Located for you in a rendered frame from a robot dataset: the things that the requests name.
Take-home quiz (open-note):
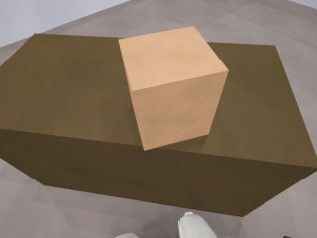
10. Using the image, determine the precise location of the carton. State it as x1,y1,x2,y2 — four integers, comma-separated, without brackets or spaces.
118,26,229,151

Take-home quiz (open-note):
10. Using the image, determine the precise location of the pedestal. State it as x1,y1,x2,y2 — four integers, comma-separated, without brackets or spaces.
0,33,317,217

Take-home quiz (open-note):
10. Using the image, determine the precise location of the robot right thigh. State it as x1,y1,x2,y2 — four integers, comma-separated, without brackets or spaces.
178,214,217,238

